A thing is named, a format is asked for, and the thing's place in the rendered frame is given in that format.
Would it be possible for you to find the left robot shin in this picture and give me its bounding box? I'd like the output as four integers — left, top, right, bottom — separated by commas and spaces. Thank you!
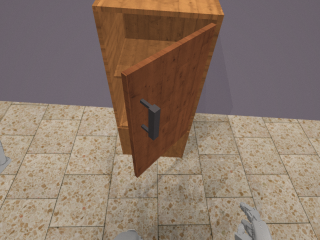
127, 229, 138, 234

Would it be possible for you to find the handle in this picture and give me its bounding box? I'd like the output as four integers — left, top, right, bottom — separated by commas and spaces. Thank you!
140, 98, 161, 141

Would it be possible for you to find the cupboard door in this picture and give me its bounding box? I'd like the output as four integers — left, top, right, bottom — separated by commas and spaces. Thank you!
121, 23, 217, 178

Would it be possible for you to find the right robot hand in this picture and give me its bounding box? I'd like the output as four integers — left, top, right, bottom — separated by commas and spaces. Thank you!
234, 202, 273, 240

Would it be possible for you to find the left robot hand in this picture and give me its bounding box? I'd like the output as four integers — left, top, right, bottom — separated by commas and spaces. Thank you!
0, 140, 12, 174

